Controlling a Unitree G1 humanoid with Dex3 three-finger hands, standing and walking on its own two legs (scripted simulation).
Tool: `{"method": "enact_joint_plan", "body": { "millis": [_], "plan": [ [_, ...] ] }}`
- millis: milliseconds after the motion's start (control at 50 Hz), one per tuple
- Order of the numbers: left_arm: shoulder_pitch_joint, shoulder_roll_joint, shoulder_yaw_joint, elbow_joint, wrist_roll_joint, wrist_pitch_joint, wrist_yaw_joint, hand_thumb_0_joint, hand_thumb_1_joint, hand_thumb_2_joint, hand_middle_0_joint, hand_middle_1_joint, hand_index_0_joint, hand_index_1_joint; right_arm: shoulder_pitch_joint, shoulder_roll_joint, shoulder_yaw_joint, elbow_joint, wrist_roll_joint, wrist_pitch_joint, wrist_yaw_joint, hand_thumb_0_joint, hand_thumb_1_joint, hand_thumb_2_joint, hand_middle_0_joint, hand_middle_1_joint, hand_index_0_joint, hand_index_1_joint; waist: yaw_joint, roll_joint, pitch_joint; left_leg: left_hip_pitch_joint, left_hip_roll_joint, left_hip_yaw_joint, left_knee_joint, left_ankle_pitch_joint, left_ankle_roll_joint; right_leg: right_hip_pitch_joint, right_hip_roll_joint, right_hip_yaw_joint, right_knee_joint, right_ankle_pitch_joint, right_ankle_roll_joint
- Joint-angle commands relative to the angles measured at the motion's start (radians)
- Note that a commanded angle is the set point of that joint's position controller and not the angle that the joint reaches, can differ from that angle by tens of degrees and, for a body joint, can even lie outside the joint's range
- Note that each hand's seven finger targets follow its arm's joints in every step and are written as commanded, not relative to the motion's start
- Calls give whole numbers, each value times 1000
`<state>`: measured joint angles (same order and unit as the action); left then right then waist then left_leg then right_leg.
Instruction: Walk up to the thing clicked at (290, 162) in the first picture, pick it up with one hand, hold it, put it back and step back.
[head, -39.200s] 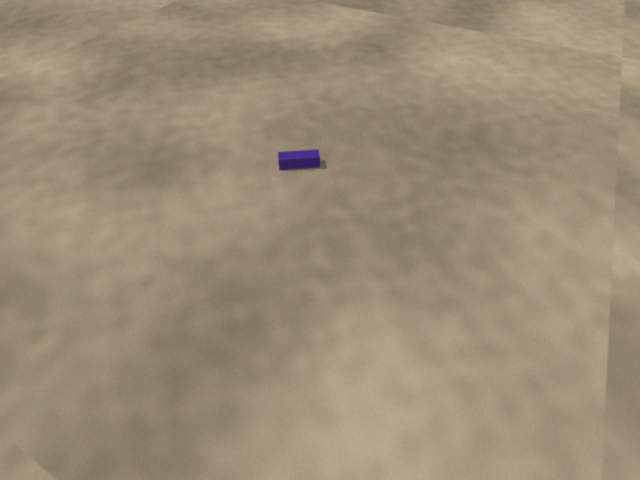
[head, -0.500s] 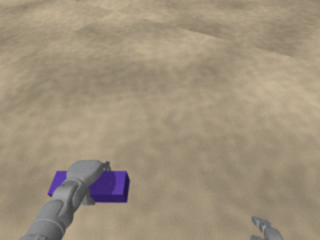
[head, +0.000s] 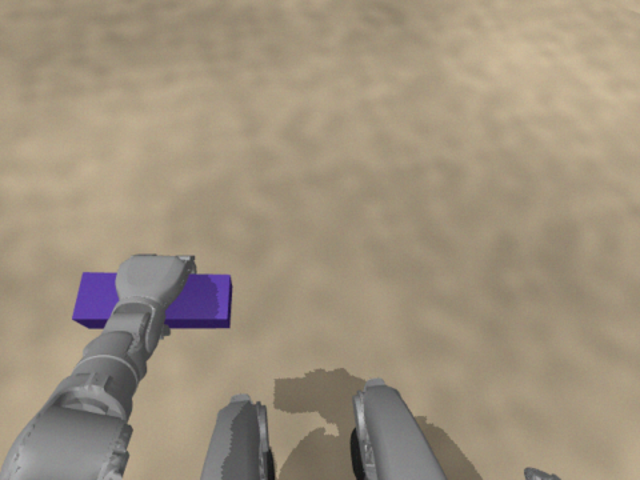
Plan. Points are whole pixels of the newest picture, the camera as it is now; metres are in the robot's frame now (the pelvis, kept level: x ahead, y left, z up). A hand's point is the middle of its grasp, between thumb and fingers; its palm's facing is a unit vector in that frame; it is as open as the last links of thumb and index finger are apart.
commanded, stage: crouch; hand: left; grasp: from above
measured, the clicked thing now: (159, 301) +0.39 +0.22 -0.14
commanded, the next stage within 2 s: lower in 1.38 s
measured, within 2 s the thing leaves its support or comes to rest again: neither
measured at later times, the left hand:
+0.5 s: hand (197, 318) +0.42 +0.21 -0.33, palm faces -0.46 +0.03 -0.89, open 10.0 cm
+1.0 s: hand (206, 319) +0.44 +0.21 -0.42, palm faces -0.48 +0.01 -0.88, open 10.0 cm
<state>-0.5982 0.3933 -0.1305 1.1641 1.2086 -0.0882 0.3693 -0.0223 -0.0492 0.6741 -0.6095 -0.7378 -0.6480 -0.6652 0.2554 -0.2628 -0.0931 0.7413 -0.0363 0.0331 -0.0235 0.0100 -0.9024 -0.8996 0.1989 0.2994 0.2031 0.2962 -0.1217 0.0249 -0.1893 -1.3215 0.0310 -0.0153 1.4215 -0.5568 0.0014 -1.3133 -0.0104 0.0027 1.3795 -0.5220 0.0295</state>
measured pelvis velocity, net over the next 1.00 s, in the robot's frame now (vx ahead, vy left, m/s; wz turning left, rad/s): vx -0.03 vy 0.00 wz -0.05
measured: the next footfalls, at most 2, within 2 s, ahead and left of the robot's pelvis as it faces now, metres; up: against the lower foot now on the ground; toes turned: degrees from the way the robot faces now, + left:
none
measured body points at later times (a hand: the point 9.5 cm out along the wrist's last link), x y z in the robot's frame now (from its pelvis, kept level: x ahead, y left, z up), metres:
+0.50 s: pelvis -0.03 +0.00 -0.17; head +0.20 +0.03 +0.22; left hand +0.44 +0.20 -0.28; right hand +0.03 -0.28 -0.29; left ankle +0.05 +0.12 -0.59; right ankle +0.06 -0.14 -0.59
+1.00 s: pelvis -0.03 +0.00 -0.24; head +0.22 +0.03 +0.13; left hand +0.46 +0.20 -0.37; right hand +0.00 -0.28 -0.36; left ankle +0.05 +0.12 -0.59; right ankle +0.06 -0.14 -0.59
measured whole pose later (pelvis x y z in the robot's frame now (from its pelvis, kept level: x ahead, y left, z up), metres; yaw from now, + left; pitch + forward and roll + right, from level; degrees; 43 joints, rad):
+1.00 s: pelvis -0.03 +0.00 -0.24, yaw -3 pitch +37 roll -5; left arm -0.97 0.60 0.02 1.43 1.27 -0.17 0.39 -0.02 -0.06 0.68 -0.63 -0.72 -0.67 -0.65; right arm 0.18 -0.24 -0.01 0.74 -0.13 -0.05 0.11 0.01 -0.91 -0.90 0.20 0.30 0.20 0.30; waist -0.24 0.01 -0.10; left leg -2.20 0.01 -0.09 2.25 -0.71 -0.01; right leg -2.17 -0.01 -0.03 2.19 -0.67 0.03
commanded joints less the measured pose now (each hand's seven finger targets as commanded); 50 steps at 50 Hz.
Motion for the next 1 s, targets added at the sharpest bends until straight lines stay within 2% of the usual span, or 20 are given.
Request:
{"method": "enact_joint_plan", "body": {
  "millis": [0,40,100,140,200,220,260,320,400,420,460,540,580,600,680,720,760,860,940,980],
  "plan": [
    [-359,221,82,-95,-7,35,52,0,618,939,-980,-795,-986,-792,76,-163,-44,-66,-11,-43,-15,0,-899,-899,199,299,199,299,-13,70,-517,173,-39,2,-48,212,14,115,27,-39,-28,193,-65],
    [-399,262,106,-115,-15,37,43,0,634,968,-987,-835,-995,-829,79,-168,-45,-66,-16,-50,-12,0,-901,-900,199,299,199,299,1,88,-540,130,-40,-4,-16,156,10,49,24,-42,13,136,-68],
    [-456,250,94,-80,-19,28,24,0,657,957,-998,-831,-1010,-821,76,-172,-39,-67,-19,-60,-8,0,-900,-900,199,299,199,299,-40,87,-497,30,-39,-23,34,21,8,-77,22,-52,71,23,-70],
    [-506,294,115,-97,-19,9,15,0,645,967,-993,-829,-1003,-821,77,-175,-38,-69,-21,-67,-3,0,-900,-900,199,299,199,299,-46,93,-544,-18,-44,-20,85,-18,11,-105,24,-49,108,-18,-71],
    [-546,277,104,-93,-16,-20,11,0,668,977,-987,-865,-1008,-846,84,-175,-29,-63,-28,-81,9,0,-897,-898,200,299,200,299,-65,103,-559,-64,-46,-33,145,-53,10,-192,22,-59,168,-52,-71],
    [-603,311,117,-129,-10,-32,16,0,656,998,-984,-864,-1001,-850,82,-178,-28,-56,-29,-85,11,0,-897,-898,200,299,200,299,-65,132,-596,-74,-47,-32,166,-60,10,-214,23,-58,190,-58,-73],
    [-613,309,118,-100,0,-46,24,0,693,988,-1004,-881,-1028,-859,95,-180,-21,-51,-36,-93,21,0,-901,-899,200,299,200,299,-85,142,-608,-95,-47,-35,204,-46,9,-251,19,-65,230,-41,-72],
    [-623,327,133,-79,17,-54,45,0,690,1024,-1013,-882,-1030,-867,113,-187,-17,-34,-45,-102,35,0,-903,-900,200,299,200,299,-78,178,-669,-86,-49,-38,262,23,5,-301,15,-73,293,14,-73],
    [-649,301,127,-33,31,-41,63,0,683,1020,-1012,-865,-1026,-853,130,-194,-15,-21,-59,-105,58,0,-905,-902,199,299,200,299,-102,212,-680,-77,-42,-44,329,106,1,-373,7,-84,362,74,-72],
    [-667,337,144,-43,35,-39,67,0,672,1013,-1003,-862,-1018,-849,132,-201,-12,-18,-61,-104,63,0,-904,-902,199,299,200,299,-93,242,-697,-80,-42,-43,341,133,-2,-379,6,-85,385,93,-74],
    [-680,343,150,-53,31,-36,71,0,663,1015,-1007,-848,-1016,-840,136,-201,-13,-21,-67,-107,72,0,-907,-903,200,299,200,299,-94,252,-729,-92,-43,-30,381,162,2,-367,6,-85,407,125,-71],
    [-670,363,163,-1,38,-32,70,0,666,1022,-1016,-837,-1022,-833,139,-196,-8,-26,-71,-102,84,0,-910,-904,199,299,200,299,-109,227,-689,-181,-47,-11,431,132,9,-372,11,-84,435,120,-68],
    [-676,386,175,-4,32,-36,70,0,663,1010,-1007,-845,-1016,-837,136,-194,-5,-26,-73,-100,90,0,-910,-904,200,299,200,299,-95,229,-694,-206,-46,1,465,141,15,-358,15,-79,447,138,-64],
    [-710,386,173,-22,34,-39,70,0,666,1019,-1010,-846,-1017,-840,137,-193,-4,-31,-75,-98,92,0,-910,-903,200,299,200,299,-112,221,-719,-226,-47,3,481,136,18,-348,18,-79,456,142,-62],
    [-665,386,178,55,36,-45,64,0,669,1011,-1003,-865,-1016,-853,145,-195,5,-26,-78,-96,102,0,-912,-903,199,299,200,299,-119,199,-640,-294,-47,3,506,111,19,-387,18,-86,483,120,-60],
    [-709,404,176,15,34,-56,62,0,644,985,-985,-841,-996,-829,131,-198,-1,-24,-79,-94,106,0,-909,-903,200,299,200,299,-114,224,-683,-294,-45,5,532,119,21,-389,26,-86,507,127,-63],
    [-676,412,179,50,38,-59,62,0,626,971,-970,-846,-985,-832,137,-195,4,-25,-76,-88,109,0,-912,-904,200,299,200,299,-108,200,-672,-315,-47,6,547,128,22,-384,27,-86,518,137,-61],
    [-744,396,164,73,42,-76,64,0,663,985,-990,-859,-1006,-843,136,-199,11,-12,-86,-86,116,0,-911,-903,200,299,200,299,-134,238,-643,-351,-45,6,583,98,20,-445,33,-95,557,108,-64],
    [-768,425,177,85,48,-83,72,0,653,998,-995,-848,-1004,-840,140,-212,15,-5,-89,-89,120,0,-911,-904,200,300,200,300,-132,249,-639,-352,-46,-1,596,88,17,-487,31,-108,586,92,-67],
    [-769,432,177,116,58,-84,75,0,654,997,-981,-879,-997,-863,144,-217,21,-4,-93,-90,123,0,-912,-903,200,299,200,299,-146,240,-624,-365,-47,-3,609,79,18,-501,31,-114,598,84,-66]
  ]
}}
